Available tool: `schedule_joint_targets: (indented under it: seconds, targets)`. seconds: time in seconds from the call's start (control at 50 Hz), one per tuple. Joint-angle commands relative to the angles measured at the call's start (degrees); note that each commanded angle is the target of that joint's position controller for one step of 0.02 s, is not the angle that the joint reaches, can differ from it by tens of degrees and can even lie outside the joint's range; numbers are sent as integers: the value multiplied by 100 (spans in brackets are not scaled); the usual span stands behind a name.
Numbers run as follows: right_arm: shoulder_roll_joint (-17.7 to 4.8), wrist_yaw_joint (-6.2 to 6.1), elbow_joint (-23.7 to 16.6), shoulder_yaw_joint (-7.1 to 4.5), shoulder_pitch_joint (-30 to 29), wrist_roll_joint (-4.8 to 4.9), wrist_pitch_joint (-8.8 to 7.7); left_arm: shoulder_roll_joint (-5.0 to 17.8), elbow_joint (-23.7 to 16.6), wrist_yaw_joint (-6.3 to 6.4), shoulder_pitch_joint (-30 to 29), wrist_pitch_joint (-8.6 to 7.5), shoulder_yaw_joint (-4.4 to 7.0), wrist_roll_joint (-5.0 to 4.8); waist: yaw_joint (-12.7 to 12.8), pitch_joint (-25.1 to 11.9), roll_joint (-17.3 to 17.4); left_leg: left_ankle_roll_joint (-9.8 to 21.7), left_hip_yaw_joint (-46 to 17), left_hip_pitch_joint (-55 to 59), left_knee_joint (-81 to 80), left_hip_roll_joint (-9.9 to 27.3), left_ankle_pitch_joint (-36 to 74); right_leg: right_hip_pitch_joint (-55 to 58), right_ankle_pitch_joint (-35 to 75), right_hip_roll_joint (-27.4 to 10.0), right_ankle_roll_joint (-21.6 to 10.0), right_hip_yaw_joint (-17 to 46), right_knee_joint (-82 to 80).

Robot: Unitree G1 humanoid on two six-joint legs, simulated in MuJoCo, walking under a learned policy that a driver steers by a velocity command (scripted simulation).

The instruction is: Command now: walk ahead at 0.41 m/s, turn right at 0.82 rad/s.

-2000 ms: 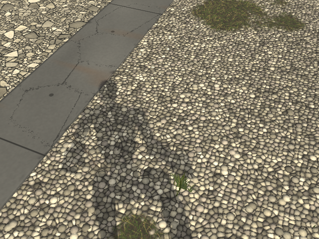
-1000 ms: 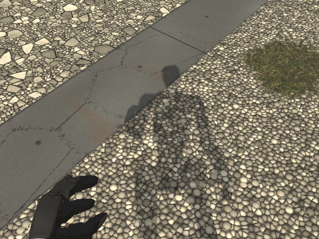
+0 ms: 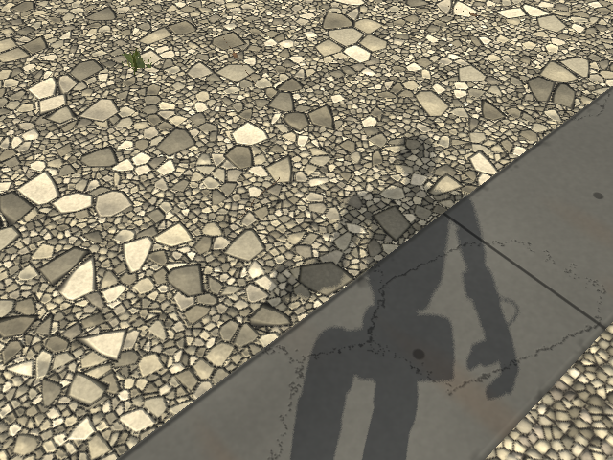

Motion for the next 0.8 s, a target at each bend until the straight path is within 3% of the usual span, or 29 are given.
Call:
schedule_joint_targets:
  seconds: [0.02, 0.04, 0.06, 0.08, 0.1, 0.16, 0.2, 0.22, 0.26, 0.3, 0.34, 0.38, 0.44, 0.46, 0.48, 0.5, 0.52, 0.54, 0.56, 0.58, 0.62, 0.7, 0.8]
  targets:
    - [-166, 235, -950, -58, -888, -78, -185, 1503, 226, 277, 2192, 197, 540, 120, 906, -585, -2030, -302, -663, -3966, 5480, -558, -1224, 4472, 3600, -338, -835, 1578, -56]
    - [-202, 297, -1061, 66, 492, -17, -289, 1633, -264, 254, 1556, -11, 424, 507, 150, -2312, -1612, -317, -2248, -4784, 6680, -748, -1340, 5375, 3029, -1766, -2111, 4613, -743]
    - [-937, 303, -1099, -30, 54, -28, -306, 1495, -677, 184, 1162, -6, 491, 408, 463, -2772, -343, -95, -2697, -4515, 6322, -517, -871, 5058, 974, -1815, -2095, 5187, -1477]
    - [-1043, 253, -1304, -89, -668, -12, -249, 1225, -728, 165, 828, -24, 437, 167, 312, -1705, 596, 16, -2604, -4843, 5571, -343, -545, 4091, -660, -1490, -1836, 4903, -1870]
    - [-1002, 167, -1314, -95, -841, -77, -142, 988, -773, 187, 548, -45, 367, 12, 72, -1287, 1083, -2, -2609, -4776, 5047, -90, -276, 3336, -1343, -1348, -1581, 4727, -2011]
    - [-980, 78, -1327, -149, -986, -146, 130, 925, -875, 303, 170, 24, 384, 107, -156, -733, 750, -217, -2571, -4058, 3771, 100, -95, 1780, -103, -687, -1219, 3678, -2035]
    - [-672, 31, -1369, -73, -1205, -220, 140, 978, -772, 438, 388, 103, 416, 69, -39, -892, 664, -397, -2443, -3977, 2979, 16, 125, 1640, 1381, -448, -1139, 3154, -1673]
    - [-585, 16, -1397, -50, -1322, -211, 154, 1029, -742, 516, 475, 175, 436, 55, 8, -1081, 571, -480, -2430, -3972, 2662, -69, 361, 1726, 1605, -371, -1060, 3076, -1537]
    - [-590, 1, -1397, -51, -1492, -142, 206, 1086, -776, 640, 455, 356, 461, -7, 82, -1383, 298, -564, -2482, -3965, 2126, -190, 984, 1922, 1029, -230, -794, 3075, -1385]
    - [-633, 11, -1413, -73, -1771, -89, 241, 1060, -863, 713, 347, 492, 456, -70, 189, -1323, -45, -554, -2543, -3949, 1599, -279, 1384, 1930, -213, -77, -529, 3191, -1396]
    - [-663, 31, -1439, -94, -2031, -71, 216, 1009, -923, 725, 322, 558, 451, -40, 316, -1101, -370, -511, -2591, -3867, 1083, -347, 1498, 1894, -1082, -2, -422, 3402, -1426]
    - [-718, 66, -1454, -128, -2192, -66, 135, 953, -959, 706, 344, 579, 458, -3, 411, -950, -605, -443, -2655, -3719, 524, -395, 1446, 2004, -1271, -7, -382, 3672, -1296]
    - [-896, 141, -1305, -248, -1902, -42, 5, 871, -1073, 661, 170, 580, 447, -7, 277, -966, -812, -265, -2686, -2929, -693, -336, 1654, 2110, -1153, 51, -205, 4040, -825]
    - [-920, 152, -1205, -285, -1676, -32, -18, 759, -1098, 639, 140, 588, 409, -44, 170, -988, -589, -106, -2650, -2318, -1407, -69, 2350, 1865, -1976, 292, -25, 3864, -371]
    - [-1142, 122, -1253, -325, -1674, -105, 30, 370, -1041, 607, 627, 601, 293, -3, 427, -1341, 341, 419, -3521, -1303, -1408, 1116, 2757, 1204, -4038, 730, 227, 3189, 764]
    - [-1372, 103, -1342, -359, -1712, -296, 140, 541, -1183, 564, 847, 588, 321, -36, 649, -1280, 1567, 1288, -4725, -1100, -1455, 2127, 3602, 249, -4845, 1238, 528, 2174, 1816]
    - [-1197, 89, -1346, -381, -1596, -289, 158, 1124, -1177, 509, 738, 519, 455, 17, 495, -1231, 1673, 1647, -5220, -1242, -1559, 2444, 3098, -203, -4364, 662, 803, 1950, 2780]
    - [-915, 48, -1432, -311, -1773, -227, 190, 1368, -1039, 495, 634, 538, 532, -33, 416, -1009, 1235, 1497, -4511, -1450, -1506, 2068, 2480, -270, -3856, 394, 919, 1819, 3145]
    - [-789, -1, -1473, -270, -1904, -170, 260, 1312, -930, 520, 644, 606, 536, -36, 414, -835, 936, 1246, -3906, -1652, -1483, 1679, 1940, -293, -3466, 263, 990, 1681, 3404]
    - [-800, -49, -1507, -250, -1977, -130, 314, 1207, -899, 536, 721, 665, 502, -15, 401, -698, 855, 1154, -3518, -1864, -1520, 1509, 1892, -326, -3197, 185, 1047, 1476, 3755]
    - [-841, -110, -1455, -234, -1903, -171, 381, 937, -981, 515, 624, 681, 399, -45, 312, -512, 878, 1156, -2865, -2060, -1694, 1298, 2175, -344, -2897, -21, 1099, 1015, 3698]
    - [-1018, -113, -1288, -317, -1496, -219, 445, 743, -1178, 514, 183, 636, 314, -58, -15, -765, 1113, 1397, -2379, -1361, -1782, 1574, 2488, -464, -2803, -484, 1223, 758, 2907]
    - [-1249, 12, -1206, -442, -1703, -141, 458, 626, -1131, 439, 209, 659, 286, -15, 50, -916, 1234, 1286, -1615, -1624, -1780, 1788, 2384, 579, -2704, -626, 1034, 429, 1585]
